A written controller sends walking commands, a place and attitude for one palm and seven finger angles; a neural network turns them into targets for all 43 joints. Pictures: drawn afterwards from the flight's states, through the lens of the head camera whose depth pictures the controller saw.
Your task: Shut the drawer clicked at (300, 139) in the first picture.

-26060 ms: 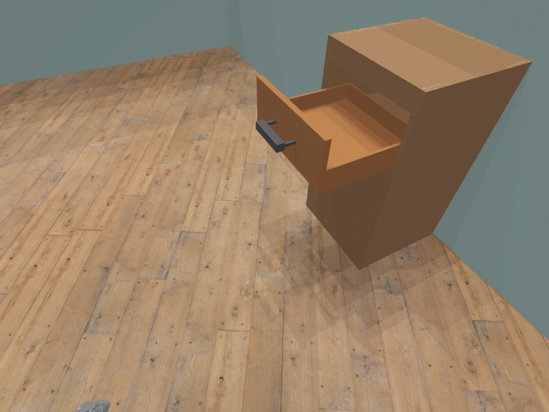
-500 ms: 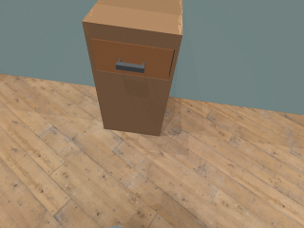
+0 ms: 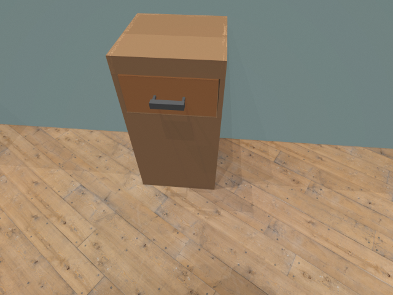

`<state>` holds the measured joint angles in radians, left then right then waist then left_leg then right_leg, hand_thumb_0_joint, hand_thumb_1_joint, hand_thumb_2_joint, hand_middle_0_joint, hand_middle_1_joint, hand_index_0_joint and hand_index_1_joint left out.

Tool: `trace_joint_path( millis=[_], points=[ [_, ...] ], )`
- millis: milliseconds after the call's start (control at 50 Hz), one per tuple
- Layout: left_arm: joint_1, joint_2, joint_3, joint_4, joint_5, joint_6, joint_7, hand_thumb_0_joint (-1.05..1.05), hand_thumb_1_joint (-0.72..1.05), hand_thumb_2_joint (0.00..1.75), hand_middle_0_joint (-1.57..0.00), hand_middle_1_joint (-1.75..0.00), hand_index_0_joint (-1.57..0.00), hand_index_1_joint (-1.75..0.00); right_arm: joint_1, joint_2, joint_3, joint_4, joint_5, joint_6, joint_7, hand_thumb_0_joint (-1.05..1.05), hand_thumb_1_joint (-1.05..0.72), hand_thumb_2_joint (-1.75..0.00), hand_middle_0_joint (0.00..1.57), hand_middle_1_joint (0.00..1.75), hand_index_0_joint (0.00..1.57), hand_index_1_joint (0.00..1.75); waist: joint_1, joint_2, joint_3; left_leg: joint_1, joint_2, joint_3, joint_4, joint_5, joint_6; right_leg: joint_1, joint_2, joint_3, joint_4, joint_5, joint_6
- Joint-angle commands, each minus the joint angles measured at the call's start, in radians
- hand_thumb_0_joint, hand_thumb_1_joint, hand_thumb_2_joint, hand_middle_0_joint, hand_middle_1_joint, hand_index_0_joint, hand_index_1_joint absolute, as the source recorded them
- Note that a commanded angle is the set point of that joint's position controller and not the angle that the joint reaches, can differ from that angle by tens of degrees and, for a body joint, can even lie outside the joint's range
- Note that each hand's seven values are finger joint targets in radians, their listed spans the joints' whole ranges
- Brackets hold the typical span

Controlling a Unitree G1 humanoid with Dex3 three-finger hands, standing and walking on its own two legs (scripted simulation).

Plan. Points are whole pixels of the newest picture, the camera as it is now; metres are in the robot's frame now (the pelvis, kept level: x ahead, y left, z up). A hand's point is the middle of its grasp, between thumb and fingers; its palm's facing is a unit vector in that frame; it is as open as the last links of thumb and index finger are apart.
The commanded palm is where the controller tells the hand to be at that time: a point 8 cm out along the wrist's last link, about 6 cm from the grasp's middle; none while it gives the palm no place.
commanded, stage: let the arm hang, fingers relaxed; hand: left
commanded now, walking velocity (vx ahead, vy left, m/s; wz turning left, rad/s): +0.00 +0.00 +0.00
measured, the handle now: (168, 101) +0.83 +0.16 -0.10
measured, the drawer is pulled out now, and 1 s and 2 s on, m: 0.00 0.00 0.00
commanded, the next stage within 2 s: look to check the result in 0.26 s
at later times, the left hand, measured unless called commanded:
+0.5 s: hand out of the picture -0.02 +0.14 -0.17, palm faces +0.07 -0.98 -0.17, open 7.3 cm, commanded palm none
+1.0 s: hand out of the picture +0.00 +0.13 -0.17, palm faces +0.07 -0.98 -0.16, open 7.3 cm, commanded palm none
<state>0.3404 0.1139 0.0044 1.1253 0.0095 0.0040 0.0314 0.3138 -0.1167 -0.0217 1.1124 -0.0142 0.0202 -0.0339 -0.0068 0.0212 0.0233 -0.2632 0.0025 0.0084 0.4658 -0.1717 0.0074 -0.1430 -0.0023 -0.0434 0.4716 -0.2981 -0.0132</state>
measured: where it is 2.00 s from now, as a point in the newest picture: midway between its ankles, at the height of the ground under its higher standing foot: outside the picture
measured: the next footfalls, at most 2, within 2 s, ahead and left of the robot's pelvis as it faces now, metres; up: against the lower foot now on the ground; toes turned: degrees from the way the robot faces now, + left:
none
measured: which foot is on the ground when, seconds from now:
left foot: down 0.00-1.00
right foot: down 0.00-1.00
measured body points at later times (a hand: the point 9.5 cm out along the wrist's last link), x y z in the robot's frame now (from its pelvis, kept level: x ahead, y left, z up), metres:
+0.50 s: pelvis +0.02 -0.01 +0.00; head +0.02 -0.02 +0.45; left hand -0.02 +0.19 -0.16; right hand -0.01 -0.21 -0.17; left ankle +0.05 +0.12 -0.74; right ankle -0.03 -0.11 -0.74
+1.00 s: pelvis +0.02 -0.02 +0.00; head +0.04 -0.03 +0.45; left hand +0.00 +0.18 -0.16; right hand +0.00 -0.23 -0.17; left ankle +0.05 +0.12 -0.74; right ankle -0.03 -0.11 -0.74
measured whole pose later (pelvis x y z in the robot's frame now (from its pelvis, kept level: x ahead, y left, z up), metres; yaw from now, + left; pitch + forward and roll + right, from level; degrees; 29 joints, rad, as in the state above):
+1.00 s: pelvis +0.02 -0.02 +0.00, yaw +0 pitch -2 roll +0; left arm 0.33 0.09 0.02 1.14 0.01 -0.01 0.04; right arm 0.30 -0.10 -0.02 1.14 -0.01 0.01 -0.05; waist 0.00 0.01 0.05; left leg -0.22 0.03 0.00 0.45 -0.20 -0.03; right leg -0.09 0.03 -0.05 0.44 -0.32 -0.05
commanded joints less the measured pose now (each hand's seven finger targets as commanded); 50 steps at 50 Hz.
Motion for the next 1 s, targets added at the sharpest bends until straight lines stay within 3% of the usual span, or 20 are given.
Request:
trace_joint_path(
  millis=[0,100,340,620,760,980],
  points=[
    [0.085,0.093,0.023,-0.013,-0.001,-0.014,0.010,0.00,0.90,0.90,-0.20,-0.30,-0.20,-0.30,0.083,-0.069,-0.010,-0.009,-0.005,-0.014,-0.005,0.00,-0.90,-0.90,0.20,0.30,0.20,0.30,0.002,-0.007,0.117,0.035,0.070,-0.078,-0.080,-0.003,0.033,-0.163,-0.082,0.085,-0.144,-0.027,-0.051],
    [0.082,0.080,0.028,-0.013,-0.002,-0.015,0.011,0.00,0.90,0.90,-0.20,-0.30,-0.20,-0.30,0.084,-0.058,-0.011,-0.005,-0.004,-0.020,-0.010,0.00,-0.90,-0.90,0.20,0.30,0.20,0.30,0.006,0.016,0.093,0.037,0.073,-0.074,-0.075,0.023,0.032,-0.127,-0.080,0.084,-0.137,0.020,-0.050],
    [0.085,0.066,0.032,-0.005,-0.004,-0.020,0.014,0.00,0.90,0.90,-0.20,-0.30,-0.20,-0.30,0.094,-0.051,-0.014,0.003,-0.001,-0.024,-0.018,0.00,-0.90,-0.90,0.20,0.30,0.20,0.30,0.004,-0.017,0.054,0.080,0.085,-0.062,-0.047,0.131,0.032,-0.084,-0.080,0.073,-0.129,0.133,-0.046],
    [0.095,0.065,0.030,0.002,-0.002,-0.018,0.015,0.00,0.90,0.90,-0.20,-0.30,-0.20,-0.30,0.074,-0.058,-0.013,0.006,-0.001,-0.018,-0.017,0.00,-0.90,-0.90,0.20,0.30,0.20,0.30,0.005,-0.024,0.101,0.086,0.082,-0.060,-0.059,0.087,0.028,-0.114,-0.077,0.081,-0.148,0.079,-0.046],
    [0.087,0.068,0.032,-0.002,-0.003,-0.019,0.014,0.00,0.90,0.90,-0.20,-0.30,-0.20,-0.30,0.072,-0.056,-0.010,0.009,-0.002,-0.022,-0.019,0.00,-0.90,-0.90,0.20,0.30,0.20,0.30,0.004,-0.004,0.088,0.089,0.083,-0.058,-0.059,0.117,0.028,-0.089,-0.079,0.079,-0.142,0.123,-0.046],
    [0.091,0.069,0.033,-0.002,-0.005,-0.021,0.015,0.00,0.90,0.90,-0.20,-0.30,-0.20,-0.30,0.067,-0.058,-0.008,0.010,-0.001,-0.022,-0.021,0.00,-0.90,-0.90,0.20,0.30,0.20,0.30,0.007,-0.025,0.078,0.100,0.084,-0.050,-0.051,0.147,0.025,-0.070,-0.082,0.079,-0.142,0.188,-0.043]
  ],
)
